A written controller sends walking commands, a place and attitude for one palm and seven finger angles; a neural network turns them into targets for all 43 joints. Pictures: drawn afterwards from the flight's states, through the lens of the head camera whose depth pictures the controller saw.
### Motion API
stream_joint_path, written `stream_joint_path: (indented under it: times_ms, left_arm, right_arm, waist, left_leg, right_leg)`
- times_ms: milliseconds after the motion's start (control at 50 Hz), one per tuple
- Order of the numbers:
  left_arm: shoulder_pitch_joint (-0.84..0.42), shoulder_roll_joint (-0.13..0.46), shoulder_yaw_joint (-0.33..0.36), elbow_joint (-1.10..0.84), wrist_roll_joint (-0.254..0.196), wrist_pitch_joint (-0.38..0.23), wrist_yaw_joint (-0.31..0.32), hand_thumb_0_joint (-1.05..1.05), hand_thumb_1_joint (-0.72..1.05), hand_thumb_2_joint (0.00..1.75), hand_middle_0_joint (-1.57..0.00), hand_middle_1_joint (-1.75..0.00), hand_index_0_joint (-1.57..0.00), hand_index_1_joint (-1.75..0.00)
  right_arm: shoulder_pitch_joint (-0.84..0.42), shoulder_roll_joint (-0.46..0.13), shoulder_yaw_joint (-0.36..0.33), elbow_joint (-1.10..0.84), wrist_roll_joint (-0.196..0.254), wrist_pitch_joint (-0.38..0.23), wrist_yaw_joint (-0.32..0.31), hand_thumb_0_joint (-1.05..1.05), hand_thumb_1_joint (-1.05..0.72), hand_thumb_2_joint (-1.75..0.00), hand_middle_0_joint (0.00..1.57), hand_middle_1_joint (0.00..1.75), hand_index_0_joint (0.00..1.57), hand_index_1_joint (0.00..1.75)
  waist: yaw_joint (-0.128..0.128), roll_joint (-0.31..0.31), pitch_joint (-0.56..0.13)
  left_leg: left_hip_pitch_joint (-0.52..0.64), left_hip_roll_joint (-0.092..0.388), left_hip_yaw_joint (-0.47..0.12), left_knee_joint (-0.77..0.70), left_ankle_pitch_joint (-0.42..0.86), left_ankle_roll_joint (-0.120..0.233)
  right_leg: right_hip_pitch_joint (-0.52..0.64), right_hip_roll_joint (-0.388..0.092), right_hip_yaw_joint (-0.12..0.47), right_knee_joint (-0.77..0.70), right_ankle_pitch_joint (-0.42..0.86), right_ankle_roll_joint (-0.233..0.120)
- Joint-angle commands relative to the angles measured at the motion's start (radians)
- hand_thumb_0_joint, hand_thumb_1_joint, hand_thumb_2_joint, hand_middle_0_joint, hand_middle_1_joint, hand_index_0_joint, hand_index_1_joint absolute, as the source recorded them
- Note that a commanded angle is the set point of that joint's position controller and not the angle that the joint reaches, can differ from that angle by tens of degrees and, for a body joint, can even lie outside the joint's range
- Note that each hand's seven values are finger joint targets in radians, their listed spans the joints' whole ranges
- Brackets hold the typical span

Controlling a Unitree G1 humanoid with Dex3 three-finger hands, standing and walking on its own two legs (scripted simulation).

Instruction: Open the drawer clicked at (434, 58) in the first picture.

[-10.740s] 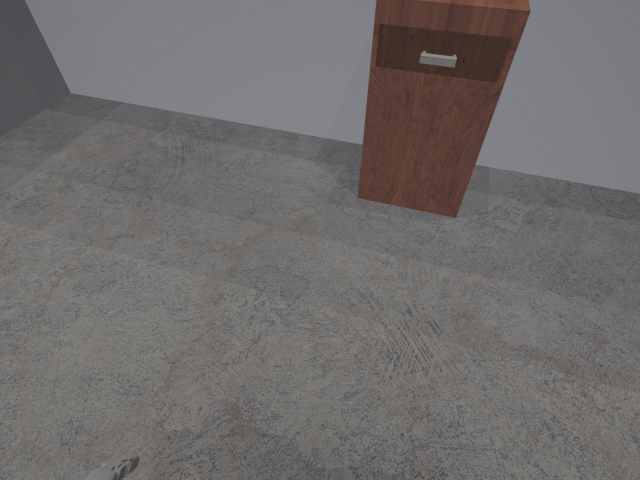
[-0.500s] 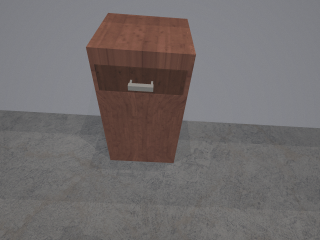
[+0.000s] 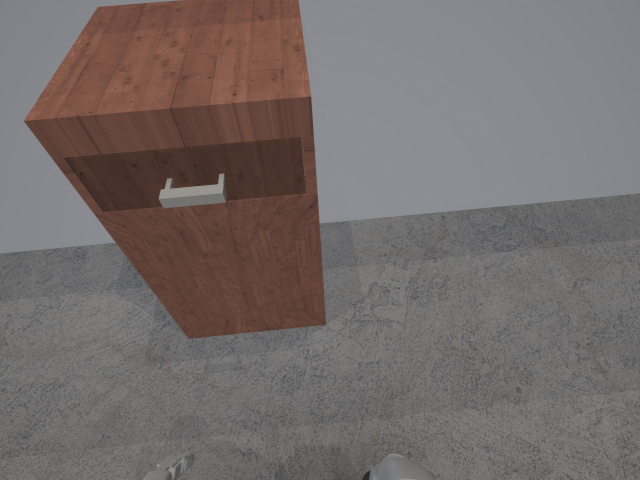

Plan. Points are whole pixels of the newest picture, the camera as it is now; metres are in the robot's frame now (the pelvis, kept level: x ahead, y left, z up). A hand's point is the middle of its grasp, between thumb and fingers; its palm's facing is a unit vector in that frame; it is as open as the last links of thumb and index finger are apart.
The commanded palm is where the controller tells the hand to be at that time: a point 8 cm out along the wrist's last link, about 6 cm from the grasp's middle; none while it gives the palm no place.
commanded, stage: take the last steps up to it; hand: left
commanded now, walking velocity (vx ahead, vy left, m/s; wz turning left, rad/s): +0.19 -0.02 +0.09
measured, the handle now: (194, 188) +0.61 +0.25 -0.04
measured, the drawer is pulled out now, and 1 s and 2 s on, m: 0.00 0.00 0.00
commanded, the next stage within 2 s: come to a stop and stand still in 0.12 s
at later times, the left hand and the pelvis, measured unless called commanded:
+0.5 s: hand out of the picture +0.09 +0.15 -0.16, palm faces +0.10 -0.98 -0.15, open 7.3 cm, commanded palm none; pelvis +0.12 +0.00 +0.02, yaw +0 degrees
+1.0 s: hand out of the picture +0.12 +0.12 -0.12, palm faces +0.06 -0.96 -0.28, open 7.3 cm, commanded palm none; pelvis +0.07 -0.07 +0.03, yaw +0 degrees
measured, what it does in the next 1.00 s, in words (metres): walks ahead: left foot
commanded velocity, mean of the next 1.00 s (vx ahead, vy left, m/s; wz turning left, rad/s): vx -0.03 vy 0.06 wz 0.02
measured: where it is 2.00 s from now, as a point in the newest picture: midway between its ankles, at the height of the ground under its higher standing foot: outside the picture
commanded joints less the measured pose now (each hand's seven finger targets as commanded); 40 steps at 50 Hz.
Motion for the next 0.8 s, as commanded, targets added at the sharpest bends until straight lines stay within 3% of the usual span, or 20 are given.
stream_joint_path:
  times_ms: [0,40,60,180,240,300,320,360,380,420,440,520,560,600,660,680,700,720,740,780]
  left_arm:
    - [0.161,0.148,0.021,0.020,-0.004,0.011,0.026,0.00,0.90,0.90,-0.20,-0.30,-0.20,-0.30]
    - [0.122,0.099,0.004,0.020,0.002,0.004,0.029,0.00,0.90,0.90,-0.20,-0.30,-0.20,-0.30]
    - [0.109,0.094,0.000,0.019,0.004,0.002,0.029,0.00,0.90,0.90,-0.20,-0.30,-0.20,-0.30]
    - [0.185,0.098,-0.004,0.048,0.007,-0.005,0.028,0.00,0.90,0.90,-0.20,-0.30,-0.20,-0.30]
    - [0.216,0.093,-0.013,0.067,0.007,-0.001,0.031,0.00,0.90,0.90,-0.20,-0.30,-0.20,-0.30]
    - [0.207,0.094,-0.022,0.078,-0.003,0.017,0.043,0.00,0.90,0.90,-0.20,-0.30,-0.20,-0.30]
    - [0.211,0.097,-0.024,0.082,-0.008,0.023,0.047,0.00,0.90,0.90,-0.20,-0.30,-0.20,-0.30]
    - [0.246,0.068,-0.028,0.066,-0.010,0.044,0.058,0.00,0.90,0.90,-0.20,-0.30,-0.20,-0.30]
    - [0.256,0.059,-0.028,0.063,-0.004,0.054,0.065,0.00,0.90,0.90,-0.20,-0.30,-0.20,-0.30]
    - [0.254,0.073,-0.026,0.067,-0.006,0.069,0.062,0.00,0.90,0.90,-0.20,-0.30,-0.20,-0.30]
    - [0.249,0.083,-0.024,0.061,-0.009,0.077,0.057,0.00,0.90,0.90,-0.20,-0.30,-0.20,-0.30]
    - [0.250,0.077,-0.009,0.036,-0.001,0.096,0.052,0.00,0.90,0.90,-0.20,-0.30,-0.20,-0.30]
    - [0.241,0.068,-0.002,0.018,0.000,0.101,0.051,0.00,0.90,0.90,-0.20,-0.30,-0.20,-0.30]
    - [0.243,0.058,0.002,0.006,0.000,0.101,0.048,0.00,0.90,0.90,-0.20,-0.30,-0.20,-0.30]
    - [0.294,0.057,0.000,0.014,0.004,0.089,0.042,0.00,0.90,0.90,-0.20,-0.30,-0.20,-0.30]
    - [0.303,0.084,0.002,0.015,0.011,0.081,0.043,0.00,0.90,0.90,-0.20,-0.30,-0.20,-0.30]
    - [0.258,0.157,0.008,0.007,0.020,0.072,0.047,0.00,0.90,0.90,-0.20,-0.30,-0.20,-0.30]
    - [0.219,0.193,0.004,-0.012,0.014,0.069,0.046,0.00,0.90,0.90,-0.20,-0.30,-0.20,-0.30]
    - [0.187,0.191,-0.002,-0.027,0.013,0.069,0.046,0.00,0.90,0.90,-0.20,-0.30,-0.20,-0.30]
    - [0.138,0.173,-0.001,-0.023,0.011,0.061,0.049,0.00,0.90,0.90,-0.20,-0.30,-0.20,-0.30]
  right_arm:
    - [-0.047,-0.060,-0.020,-0.098,-0.005,-0.022,-0.002,0.00,-0.90,-0.90,0.20,0.30,0.20,0.30]
    - [0.002,-0.034,-0.019,-0.080,-0.013,-0.004,0.001,0.00,-0.90,-0.90,0.20,0.30,0.20,0.30]
    - [0.021,-0.035,-0.016,-0.077,-0.016,0.004,0.003,0.00,-0.90,-0.90,0.20,0.30,0.20,0.30]
    - [-0.121,-0.043,-0.007,-0.130,-0.012,0.003,0.012,0.00,-0.90,-0.90,0.20,0.30,0.20,0.30]
    - [-0.180,-0.035,0.009,-0.134,-0.004,-0.008,0.004,0.00,-0.90,-0.90,0.20,0.30,0.20,0.30]
    - [-0.172,-0.040,0.024,-0.111,0.003,-0.011,-0.011,0.00,-0.90,-0.90,0.20,0.30,0.20,0.30]
    - [-0.157,-0.061,0.020,-0.104,0.006,-0.012,-0.015,0.00,-0.90,-0.90,0.20,0.30,0.20,0.30]
    - [-0.145,-0.133,0.007,-0.115,0.008,-0.013,-0.028,0.00,-0.90,-0.90,0.20,0.30,0.20,0.30]
    - [-0.146,-0.153,-0.003,-0.114,0.006,-0.001,-0.031,0.00,-0.90,-0.90,0.20,0.30,0.20,0.30]
    - [-0.191,-0.152,-0.001,-0.123,0.009,0.010,-0.041,0.00,-0.90,-0.90,0.20,0.30,0.20,0.30]
    - [-0.200,-0.157,-0.004,-0.130,0.012,0.012,-0.042,0.00,-0.90,-0.90,0.20,0.30,0.20,0.30]
    - [-0.212,-0.187,-0.029,-0.150,0.001,0.022,-0.051,0.00,-0.90,-0.90,0.20,0.30,0.20,0.30]
    - [-0.224,-0.195,-0.038,-0.163,-0.004,0.025,-0.051,0.00,-0.90,-0.90,0.20,0.30,0.20,0.30]
    - [-0.252,-0.204,-0.046,-0.176,-0.008,0.028,-0.048,0.00,-0.90,-0.90,0.20,0.30,0.20,0.30]
    - [-0.296,-0.192,-0.043,-0.184,-0.006,0.031,-0.034,0.00,-0.90,-0.90,0.20,0.30,0.20,0.30]
    - [-0.292,-0.164,-0.039,-0.183,0.001,0.033,-0.027,0.00,-0.90,-0.90,0.20,0.30,0.20,0.30]
    - [-0.275,-0.097,-0.028,-0.191,0.010,0.037,-0.018,0.00,-0.90,-0.90,0.20,0.30,0.20,0.30]
    - [-0.309,-0.084,-0.019,-0.209,0.009,0.045,-0.009,0.00,-0.90,-0.90,0.20,0.30,0.20,0.30]
    - [-0.314,-0.087,-0.019,-0.202,0.006,0.051,-0.004,0.00,-0.90,-0.90,0.20,0.30,0.20,0.30]
    - [-0.306,-0.091,-0.013,-0.170,0.000,0.055,-0.003,0.00,-0.90,-0.90,0.20,0.30,0.20,0.30]
  waist:
    - [0.064,-0.106,-0.084]
    - [0.016,-0.096,-0.082]
    - [-0.003,-0.131,-0.078]
    - [0.033,-0.124,-0.051]
    - [0.057,-0.080,-0.073]
    - [0.048,-0.085,-0.117]
    - [0.039,-0.072,-0.134]
    - [0.051,0.042,-0.158]
    - [0.051,0.041,-0.132]
    - [0.058,0.113,-0.109]
    - [0.058,0.161,-0.098]
    - [0.047,0.115,-0.166]
    - [0.046,0.062,-0.202]
    - [0.050,0.057,-0.234]
    - [0.083,0.024,-0.242]
    - [0.090,-0.068,-0.228]
    - [0.065,-0.287,-0.175]
    - [0.079,-0.322,-0.117]
    - [0.074,-0.207,-0.102]
    - [0.063,-0.190,-0.033]
  left_leg:
    - [-0.322,0.039,-0.048,0.283,0.157,0.026]
    - [-0.247,0.030,-0.033,0.194,0.214,0.014]
    - [-0.237,0.028,-0.021,0.145,0.222,0.006]
    - [-0.275,0.015,0.011,-0.147,0.231,-0.016]
    - [-0.218,-0.012,0.015,-0.326,0.210,-0.024]
    - [-0.046,-0.044,0.013,-0.528,0.368,-0.028]
    - [0.027,-0.029,0.002,-0.597,0.557,-0.021]
    - [0.152,0.106,-0.076,-0.560,1.035,0.045]
    - [0.148,0.126,-0.072,-0.558,1.034,0.065]
    - [0.117,0.140,-0.115,-0.600,1.033,0.102]
    - [0.078,0.163,-0.135,-0.659,0.996,0.120]
    - [0.137,0.241,-0.192,-0.671,1.040,0.210]
    - [0.147,0.258,-0.193,-0.656,1.018,0.234]
    - [0.148,0.252,-0.171,-0.633,0.974,0.223]
    - [0.031,0.161,-0.094,-0.579,0.714,0.139]
    - [-0.029,0.082,-0.060,-0.511,0.517,0.081]
    - [-0.159,-0.043,0.021,-0.429,0.225,0.011]
    - [-0.164,-0.089,0.006,-0.339,0.030,-0.008]
    - [-0.123,-0.073,-0.032,-0.276,0.010,-0.009]
    - [-0.166,-0.065,-0.064,-0.219,0.069,-0.001]
  right_leg:
    - [0.197,-0.296,0.362,-0.463,-0.118,-0.091]
    - [0.109,-0.235,0.230,-0.490,-0.046,-0.066]
    - [0.090,-0.222,0.182,-0.499,-0.024,-0.065]
    - [0.201,-0.225,0.171,-0.507,0.104,-0.113]
    - [0.281,-0.231,0.179,-0.438,0.364,-0.121]
    - [0.296,-0.178,0.122,-0.310,0.575,-0.067]
    - [0.284,-0.156,0.104,-0.258,0.560,-0.031]
    - [0.193,-0.087,0.079,-0.207,0.290,0.038]
    - [0.179,-0.061,0.078,-0.211,0.177,0.044]
    - [0.184,-0.042,0.058,-0.168,0.068,0.064]
    - [0.189,-0.030,0.062,-0.109,-0.085,0.066]
    - [0.075,-0.002,0.107,0.138,-0.310,0.067]
    - [0.042,0.002,0.135,0.225,-0.343,0.069]
    - [0.050,-0.004,0.144,0.191,-0.312,0.070]
    - [0.222,0.001,0.104,-0.111,-0.077,0.074]
    - [0.275,-0.026,0.151,-0.279,0.064,0.073]
    - [0.280,-0.182,0.353,-0.356,0.134,0.022]
    - [0.168,-0.291,0.426,-0.418,0.151,-0.059]
    - [0.101,-0.307,0.402,-0.443,0.063,-0.107]
    - [0.100,-0.258,0.409,-0.445,0.027,-0.089]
